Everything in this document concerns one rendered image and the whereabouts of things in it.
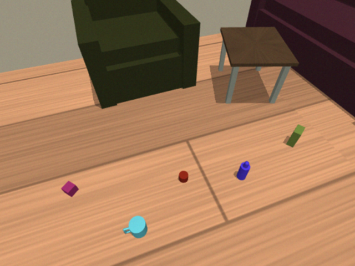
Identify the sofa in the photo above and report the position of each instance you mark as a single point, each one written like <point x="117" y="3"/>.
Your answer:
<point x="321" y="36"/>

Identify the coffee table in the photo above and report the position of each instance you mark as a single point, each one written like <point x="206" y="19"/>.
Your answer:
<point x="255" y="47"/>

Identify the armchair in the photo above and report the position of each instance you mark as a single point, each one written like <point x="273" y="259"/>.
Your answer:
<point x="136" y="48"/>

